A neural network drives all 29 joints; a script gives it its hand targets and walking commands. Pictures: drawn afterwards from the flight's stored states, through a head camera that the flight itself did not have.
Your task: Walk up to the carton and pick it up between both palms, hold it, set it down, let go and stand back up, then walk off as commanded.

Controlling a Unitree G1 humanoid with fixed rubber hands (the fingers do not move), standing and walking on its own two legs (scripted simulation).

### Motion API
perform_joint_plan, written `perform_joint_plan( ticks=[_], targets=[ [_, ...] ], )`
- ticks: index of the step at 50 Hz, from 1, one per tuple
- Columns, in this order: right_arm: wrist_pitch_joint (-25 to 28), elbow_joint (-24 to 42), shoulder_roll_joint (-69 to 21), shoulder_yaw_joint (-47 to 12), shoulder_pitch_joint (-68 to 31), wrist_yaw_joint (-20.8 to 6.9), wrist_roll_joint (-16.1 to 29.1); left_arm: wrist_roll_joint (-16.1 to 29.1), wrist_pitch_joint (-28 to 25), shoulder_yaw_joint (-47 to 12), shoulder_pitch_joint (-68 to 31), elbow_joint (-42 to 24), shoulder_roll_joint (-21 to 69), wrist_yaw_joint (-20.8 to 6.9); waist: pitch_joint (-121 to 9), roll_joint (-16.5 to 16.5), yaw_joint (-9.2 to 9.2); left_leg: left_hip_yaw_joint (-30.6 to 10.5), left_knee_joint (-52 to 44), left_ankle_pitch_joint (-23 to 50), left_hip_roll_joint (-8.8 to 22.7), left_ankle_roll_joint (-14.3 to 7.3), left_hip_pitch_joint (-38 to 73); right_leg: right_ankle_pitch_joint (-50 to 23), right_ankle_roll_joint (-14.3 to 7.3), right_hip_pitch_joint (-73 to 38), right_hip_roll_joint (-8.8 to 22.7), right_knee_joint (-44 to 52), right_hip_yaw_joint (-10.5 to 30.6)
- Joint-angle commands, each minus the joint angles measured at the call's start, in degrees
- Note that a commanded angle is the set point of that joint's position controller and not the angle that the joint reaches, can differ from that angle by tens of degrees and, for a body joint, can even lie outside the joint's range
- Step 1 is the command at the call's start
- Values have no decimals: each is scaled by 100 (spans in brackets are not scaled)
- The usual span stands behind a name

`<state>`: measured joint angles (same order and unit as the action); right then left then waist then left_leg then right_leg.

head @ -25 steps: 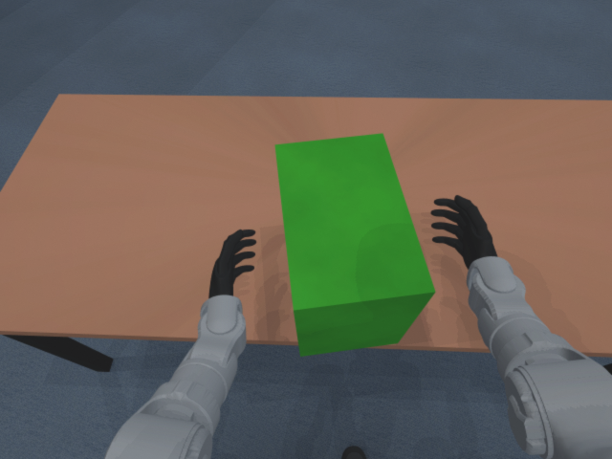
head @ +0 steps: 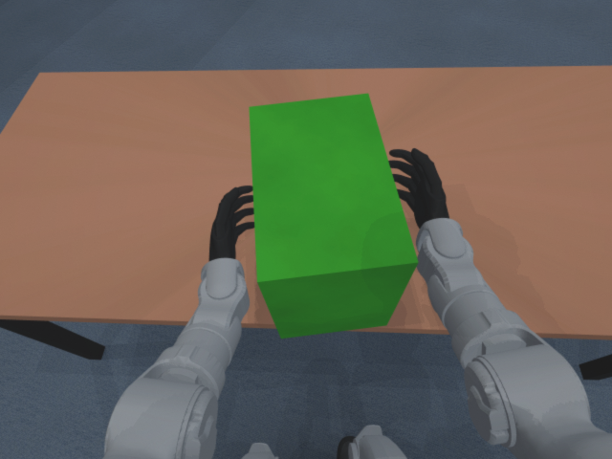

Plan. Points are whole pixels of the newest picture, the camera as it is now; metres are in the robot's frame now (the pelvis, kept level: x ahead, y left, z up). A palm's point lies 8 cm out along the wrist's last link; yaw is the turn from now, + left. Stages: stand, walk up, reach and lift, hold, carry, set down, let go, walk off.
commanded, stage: reach and lift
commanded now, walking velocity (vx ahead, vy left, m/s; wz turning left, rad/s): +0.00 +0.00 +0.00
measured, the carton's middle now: (322, 223) +0.47 -0.01 -0.03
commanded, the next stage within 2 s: none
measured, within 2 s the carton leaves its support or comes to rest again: leaves its support in 1.94 s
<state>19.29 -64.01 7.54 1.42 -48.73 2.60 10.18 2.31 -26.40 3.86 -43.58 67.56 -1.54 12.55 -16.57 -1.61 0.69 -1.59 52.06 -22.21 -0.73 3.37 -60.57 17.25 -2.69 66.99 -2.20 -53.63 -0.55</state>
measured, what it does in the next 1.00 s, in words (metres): stands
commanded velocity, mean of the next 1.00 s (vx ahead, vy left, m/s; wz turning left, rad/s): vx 0.00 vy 0.00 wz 0.00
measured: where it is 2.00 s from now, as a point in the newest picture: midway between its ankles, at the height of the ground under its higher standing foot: outside the picture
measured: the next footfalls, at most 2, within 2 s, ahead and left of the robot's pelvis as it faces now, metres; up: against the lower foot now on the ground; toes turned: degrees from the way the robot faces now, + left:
none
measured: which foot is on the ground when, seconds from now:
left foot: down 0.00-1.00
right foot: down 0.00-1.00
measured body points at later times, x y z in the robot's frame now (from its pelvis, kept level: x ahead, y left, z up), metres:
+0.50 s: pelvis +0.01 +0.01 +0.01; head +0.13 +0.01 +0.45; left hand +0.43 +0.14 +0.00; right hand +0.46 -0.13 +0.03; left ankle +0.01 +0.16 -0.67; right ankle +0.06 -0.06 -0.67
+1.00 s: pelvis +0.02 +0.02 +0.02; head +0.14 +0.01 +0.45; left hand +0.43 +0.14 +0.00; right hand +0.46 -0.13 +0.03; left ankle +0.01 +0.16 -0.67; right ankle +0.06 -0.06 -0.67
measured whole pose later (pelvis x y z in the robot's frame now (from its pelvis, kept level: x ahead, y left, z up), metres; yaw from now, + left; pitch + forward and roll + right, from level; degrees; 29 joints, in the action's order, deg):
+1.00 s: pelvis +0.02 +0.02 +0.02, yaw -1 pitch +24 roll +2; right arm 30.3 -73.8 2.5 19.0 -49.0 5.0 -11.3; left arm -8.7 -27.6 18.4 -41.9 68.6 3.7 12.0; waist -10.4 -1.0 0.7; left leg -1.6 50.1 -23.7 -0.7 2.0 -50.6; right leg 18.2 -3.7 56.0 -2.2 -50.1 -0.6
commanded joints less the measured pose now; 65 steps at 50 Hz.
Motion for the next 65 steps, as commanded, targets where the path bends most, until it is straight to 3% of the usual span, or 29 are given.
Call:
perform_joint_plan(
  ticks=[1, 4, 7, 11, 14, 21, 33, 47, 65],
  targets=[
    [203, 313, -1271, -223, -2556, 100, -1465, -605, -343, 1039, -2788, -628, 832, -344, -3997, -611, 280, 471, -377, 804, -168, -117, -270, -1931, 673, -5847, 583, 383, 911],
    [283, 5, -1784, 130, -2392, 102, -2021, -986, -352, 1016, -2875, -800, 1400, -456, -3776, -376, 131, 481, -490, 979, -169, -52, 129, -1746, 560, -5826, 538, 539, 772],
    [306, -446, -3941, 138, -2444, -310, -2647, -1495, -363, 601, -3378, -699, 3208, -881, -3366, -168, 92, 499, -631, 918, -206, -34, 448, -1195, 411, -5587, 492, 718, 625],
    [331, -786, -4407, 494, -2139, -480, -3164, -1918, -412, 708, -3143, -543, 3456, -907, -3102, 18, 167, 485, -766, 592, -154, -38, 487, -661, 297, -5478, 515, 862, 624],
    [400, -1037, -4360, 742, -2036, -521, -3391, -2012, -444, 735, -3070, -522, 3502, -892, -2959, 75, 84, 456, -826, 722, -141, -39, 622, -1062, 240, -5532, 444, 852, 472],
    [612, -1345, -4264, 942, -1969, -549, -3515, -2078, -518, 882, -2826, -531, 3548, -843, -2972, 169, 156, 479, -890, 1042, -109, -30, 886, -1634, 181, -5528, 357, 903, 352],
    [817, -1711, -4119, 1222, -1856, -540, -3660, -2249, -512, 960, -2715, -570, 3626, -767, -2603, 389, 163, 502, -991, 1340, -21, 11, 1380, -1732, 93, -4998, 245, 1078, 37],
    [932, -1799, -4305, 1130, -1801, -451, -3720, -2254, -583, 998, -2710, -430, 3689, -778, -2506, 178, 193, 567, -1004, 1230, -26, -56, 1075, -1768, 180, -5057, 343, 1132, 160],
    [935, -1875, -4466, 962, -1735, -408, -3655, -2216, -559, 779, -2765, -410, 3875, -694, -2591, 238, 177, 499, -989, 1187, 0, -67, 980, -1570, 163, -4912, 338, 1146, 147]
  ],
)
